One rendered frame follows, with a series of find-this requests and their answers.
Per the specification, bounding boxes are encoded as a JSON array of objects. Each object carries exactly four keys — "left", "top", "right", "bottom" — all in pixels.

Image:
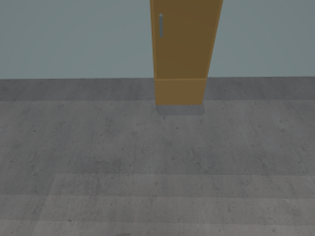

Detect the cupboard door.
[{"left": 154, "top": 0, "right": 221, "bottom": 79}]

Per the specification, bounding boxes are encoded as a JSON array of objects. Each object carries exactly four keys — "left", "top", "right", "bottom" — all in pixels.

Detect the handle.
[{"left": 158, "top": 13, "right": 163, "bottom": 37}]

